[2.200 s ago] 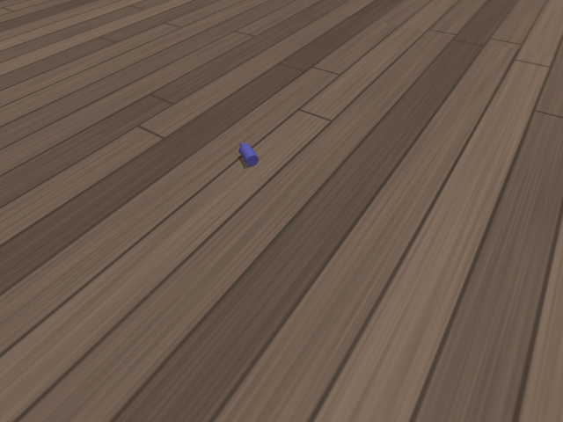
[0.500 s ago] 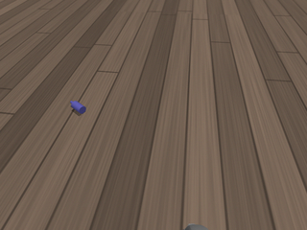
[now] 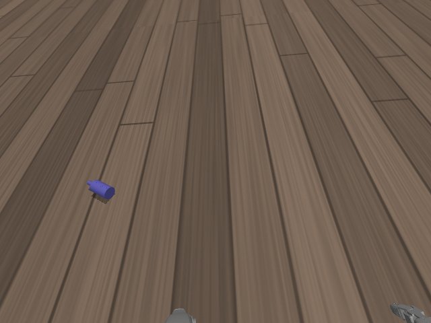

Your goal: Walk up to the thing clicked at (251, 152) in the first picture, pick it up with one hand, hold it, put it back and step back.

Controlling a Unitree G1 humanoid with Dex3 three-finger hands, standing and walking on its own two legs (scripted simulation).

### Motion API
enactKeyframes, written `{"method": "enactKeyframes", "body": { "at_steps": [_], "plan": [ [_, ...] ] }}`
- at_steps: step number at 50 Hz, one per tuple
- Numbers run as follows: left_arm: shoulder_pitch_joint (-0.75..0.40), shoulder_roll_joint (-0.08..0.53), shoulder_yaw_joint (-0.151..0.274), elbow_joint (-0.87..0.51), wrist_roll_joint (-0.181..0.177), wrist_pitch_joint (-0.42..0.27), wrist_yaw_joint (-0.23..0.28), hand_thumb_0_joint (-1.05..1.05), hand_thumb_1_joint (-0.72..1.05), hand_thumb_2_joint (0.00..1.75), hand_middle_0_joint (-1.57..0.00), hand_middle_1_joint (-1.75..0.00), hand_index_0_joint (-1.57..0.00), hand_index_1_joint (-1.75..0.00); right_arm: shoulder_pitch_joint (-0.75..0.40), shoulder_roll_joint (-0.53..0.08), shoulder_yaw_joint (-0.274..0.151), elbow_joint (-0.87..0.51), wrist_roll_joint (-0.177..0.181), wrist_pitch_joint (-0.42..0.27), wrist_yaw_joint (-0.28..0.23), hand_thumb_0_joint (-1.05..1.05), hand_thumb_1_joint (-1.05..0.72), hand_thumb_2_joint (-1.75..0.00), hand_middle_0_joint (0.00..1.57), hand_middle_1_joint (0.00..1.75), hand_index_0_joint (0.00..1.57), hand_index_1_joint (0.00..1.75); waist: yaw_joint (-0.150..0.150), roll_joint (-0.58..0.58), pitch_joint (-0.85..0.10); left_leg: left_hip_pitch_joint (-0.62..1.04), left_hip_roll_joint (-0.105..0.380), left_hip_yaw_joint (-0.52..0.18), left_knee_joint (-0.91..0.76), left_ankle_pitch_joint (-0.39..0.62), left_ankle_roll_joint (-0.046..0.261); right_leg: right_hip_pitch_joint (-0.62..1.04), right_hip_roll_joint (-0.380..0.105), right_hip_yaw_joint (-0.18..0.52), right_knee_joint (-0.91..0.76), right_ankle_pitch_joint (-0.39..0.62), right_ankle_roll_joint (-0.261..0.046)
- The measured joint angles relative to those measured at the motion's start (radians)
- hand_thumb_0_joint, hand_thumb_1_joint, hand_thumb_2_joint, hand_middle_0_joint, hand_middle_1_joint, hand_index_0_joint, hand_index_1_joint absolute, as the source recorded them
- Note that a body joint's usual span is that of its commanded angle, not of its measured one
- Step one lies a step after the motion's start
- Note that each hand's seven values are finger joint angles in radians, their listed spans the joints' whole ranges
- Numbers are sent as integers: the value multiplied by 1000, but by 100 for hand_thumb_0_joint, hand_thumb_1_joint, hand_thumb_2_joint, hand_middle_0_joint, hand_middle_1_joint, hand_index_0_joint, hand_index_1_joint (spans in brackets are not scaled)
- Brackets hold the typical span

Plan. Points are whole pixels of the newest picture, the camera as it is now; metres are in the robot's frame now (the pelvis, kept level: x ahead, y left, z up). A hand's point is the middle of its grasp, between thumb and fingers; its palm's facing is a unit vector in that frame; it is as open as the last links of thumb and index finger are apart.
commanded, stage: walk up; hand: left
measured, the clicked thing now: (99, 187) +0.97 +0.74 -0.71
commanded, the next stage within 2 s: none
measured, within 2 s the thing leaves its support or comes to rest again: neither
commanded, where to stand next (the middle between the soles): +0.50 +0.70 m, yaw -33 degrees
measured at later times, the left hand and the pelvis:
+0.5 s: hand (18, 282) +0.26 +0.47 -0.11, palm faces -0.15 -0.78 -0.61, open 7.3 cm; pelvis +0.16 +0.17 -0.01, yaw -10 degrees
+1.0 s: hand (2, 212) +0.46 +0.63 -0.13, palm faces -0.36 -0.76 -0.54, open 7.3 cm; pelvis +0.28 +0.38 +0.00, yaw -20 degrees
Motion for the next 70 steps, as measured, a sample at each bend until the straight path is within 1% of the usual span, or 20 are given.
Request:
{"method": "enactKeyframes", "body": {
  "at_steps": [2,4,6,9,14,18,23,29,35,37,39,43,48,50,52,54,57,60,68,70],
  "plan": [
    [20,22,5,7,4,6,4,0,90,90,-21,-30,-21,-30,-5,-17,-11,-6,-1,-5,2,1,-91,-90,20,30,20,30,6,-10,-11,51,-14,38,-76,-13,11,-15,-30,34,52,-54,7],
    [19,62,20,26,7,22,16,0,90,90,-21,-30,-21,-30,-16,0,-21,-8,-9,-21,-8,1,-91,-90,20,30,20,30,-2,-72,-1,60,-62,94,-31,-87,-34,-70,-78,93,194,-104,-37],
    [0,84,28,55,-4,41,39,0,90,90,-21,-30,-21,-30,-14,23,-10,-9,-2,-35,-22,1,-91,-90,20,30,20,30,-6,-95,13,62,-67,130,8,-124,-33,-171,-33,105,419,-140,-78],
    [-18,98,26,81,-26,36,43,1,91,90,-20,-30,-21,-30,5,65,9,0,2,-31,-40,1,-91,-90,20,30,20,30,-18,-117,28,126,-77,181,-57,-124,-5,-281,8,6,563,-82,-90],
    [-15,62,14,72,-37,16,27,0,91,90,-20,-29,-20,-30,53,66,24,3,-11,-17,-56,1,-91,-90,20,30,20,30,-52,-90,40,236,-113,253,-154,-135,49,-310,22,-149,355,-45,-70],
    [22,39,16,26,-23,-12,27,0,91,90,-20,-30,-21,-30,82,40,23,-1,-12,15,-55,1,-90,-90,20,30,20,30,-56,-48,24,247,-133,285,-58,-226,70,-209,44,-162,69,120,-92],
    [30,16,16,-17,-18,-2,53,0,90,90,-21,-30,-21,-30,50,22,19,29,-8,62,-60,1,-91,-90,20,30,20,30,-2,46,25,77,-143,120,357,-292,14,-189,60,-143,143,55,-87],
    [62,29,21,-35,-1,-6,50,0,90,90,-21,-30,-21,-30,-11,-2,16,9,-3,52,-41,1,-91,-90,20,30,20,30,27,57,13,-31,-65,41,344,-197,0,-170,4,-62,147,32,-33],
    [73,79,36,-34,17,3,50,0,90,90,-21,-30,-21,-30,-32,-47,-10,-20,-1,35,-29,1,-91,-90,20,30,20,30,40,25,-5,45,-46,54,117,-226,15,-216,-74,39,223,-35,-20],
    [54,106,46,-15,14,17,60,0,90,90,-21,-30,-21,-30,-31,-38,-21,-18,-9,15,-37,1,-91,-90,20,30,20,30,36,-34,14,71,-93,113,128,-244,-20,-245,-118,110,307,-54,-53],
    [24,106,47,27,4,37,80,0,90,90,-21,-30,-21,-30,-16,-25,-12,-15,-4,-1,-46,1,-91,-90,20,30,20,30,23,-42,19,80,-99,141,154,-272,-9,-299,-53,140,474,-131,-82],
    [-20,94,31,64,-27,33,81,0,91,90,-20,-30,-21,-30,23,34,16,5,2,2,-67,1,-91,-90,20,30,20,30,-15,-71,34,159,-121,191,40,-238,34,-377,37,27,613,-88,-87],
    [-35,42,7,34,-39,17,61,0,91,90,-20,-30,-21,-30,79,48,28,1,-12,11,-77,1,-91,-90,20,30,20,30,-57,-66,65,248,-162,251,-88,-201,88,-336,65,-128,374,-44,-75],
    [-32,19,1,10,-39,12,57,0,91,90,-20,-30,-21,-30,98,40,25,-8,-15,24,-77,1,-90,-90,20,30,20,30,-65,-51,70,259,-176,274,-88,-215,102,-278,72,-158,215,53,-85],
    [-20,12,2,-26,-27,-1,59,0,90,90,-20,-30,-21,-30,114,35,21,-17,-8,39,-76,1,-90,-90,20,30,20,30,-53,-38,72,227,-184,278,6,-243,86,-217,81,-153,86,130,-112],
    [-27,4,2,-52,-15,6,68,0,90,90,-21,-30,-21,-30,109,36,18,-13,-6,56,-82,1,-91,-90,20,30,20,30,-39,-3,92,151,-190,196,213,-310,34,-222,88,-156,131,107,-115],
    [-44,-8,-1,-61,-15,18,74,0,90,90,-21,-30,-21,-30,101,33,18,-1,-5,72,-83,1,-91,-90,20,30,20,30,-14,29,84,46,-183,105,450,-293,12,-211,66,-146,138,100,-97],
    [-35,-7,7,-65,-4,17,66,0,90,90,-21,-30,-21,-30,76,19,15,-5,-4,71,-68,1,-91,-90,20,30,20,30,1,36,69,-1,-140,46,489,-239,12,-212,30,-110,139,103,-69],
    [-17,67,42,-50,26,23,49,0,90,90,-21,-30,-21,-30,20,-38,-18,-35,-6,62,-41,1,-91,-90,20,30,20,30,32,5,29,81,-54,48,192,-276,28,-318,-74,28,238,67,-39],
    [-32,94,54,-31,24,35,55,0,90,90,-21,-30,-21,-30,19,-44,-30,-34,-11,43,-45,1,-91,-90,20,30,20,30,34,-31,39,109,-92,89,162,-318,-16,-353,-105,95,297,16,-57]
  ]
}}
